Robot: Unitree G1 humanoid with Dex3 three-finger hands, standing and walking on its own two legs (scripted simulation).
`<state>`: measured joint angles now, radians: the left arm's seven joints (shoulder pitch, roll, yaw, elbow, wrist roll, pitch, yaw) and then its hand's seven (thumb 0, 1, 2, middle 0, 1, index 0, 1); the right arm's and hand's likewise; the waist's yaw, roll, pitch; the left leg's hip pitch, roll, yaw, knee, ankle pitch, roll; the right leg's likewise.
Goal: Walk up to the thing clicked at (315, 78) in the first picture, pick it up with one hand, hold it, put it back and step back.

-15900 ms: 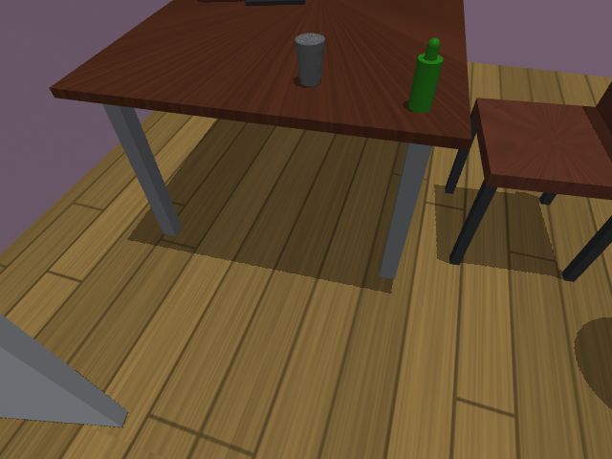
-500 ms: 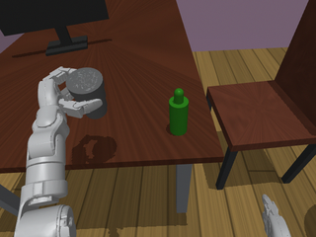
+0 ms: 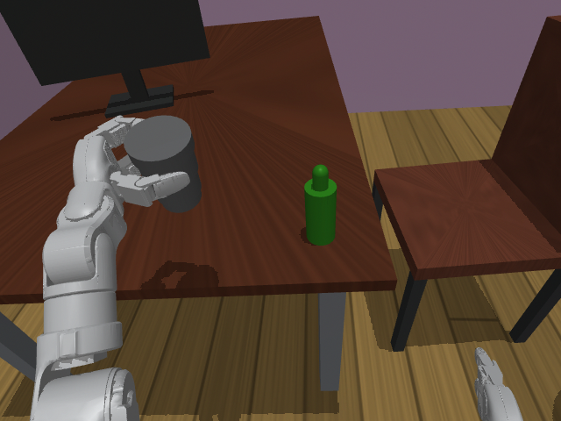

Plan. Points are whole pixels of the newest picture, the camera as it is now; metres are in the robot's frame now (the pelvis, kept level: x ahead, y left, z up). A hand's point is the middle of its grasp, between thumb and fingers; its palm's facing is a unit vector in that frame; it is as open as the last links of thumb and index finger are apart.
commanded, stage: lift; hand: left
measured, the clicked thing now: (171, 170) +0.38 +0.16 +0.23
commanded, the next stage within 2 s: hold in 0.22 s
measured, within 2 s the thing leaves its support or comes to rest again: neither
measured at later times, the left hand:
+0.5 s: hand (135, 152) +0.36 +0.19 +0.27, palm faces +0.24 -0.97 +0.00, open 10.7 cm
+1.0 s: hand (144, 138) +0.36 +0.18 +0.29, palm faces +0.23 -0.97 +0.01, open 10.8 cm
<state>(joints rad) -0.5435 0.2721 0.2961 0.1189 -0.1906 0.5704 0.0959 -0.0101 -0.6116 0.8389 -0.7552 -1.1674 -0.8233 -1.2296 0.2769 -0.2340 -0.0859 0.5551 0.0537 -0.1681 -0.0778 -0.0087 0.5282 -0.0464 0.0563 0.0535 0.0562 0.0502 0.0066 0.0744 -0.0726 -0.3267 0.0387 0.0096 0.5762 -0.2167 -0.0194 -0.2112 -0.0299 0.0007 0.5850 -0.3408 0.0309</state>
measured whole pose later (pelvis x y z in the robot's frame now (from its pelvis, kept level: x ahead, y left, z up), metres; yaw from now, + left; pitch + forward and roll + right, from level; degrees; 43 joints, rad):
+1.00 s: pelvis +0.00 +0.01 +0.00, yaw +0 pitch -3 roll +0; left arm -0.62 0.26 0.29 -0.01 -0.22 0.78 0.13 -0.02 -0.61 0.82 -0.76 -1.18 -0.82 -1.25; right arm 0.24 -0.23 -0.08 0.65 0.07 -0.24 -0.05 -0.01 0.49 -0.06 0.06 0.05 0.06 0.05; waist 0.02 0.09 -0.08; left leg -0.31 0.03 0.01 0.56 -0.21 -0.01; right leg -0.19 -0.04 0.00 0.56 -0.33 0.04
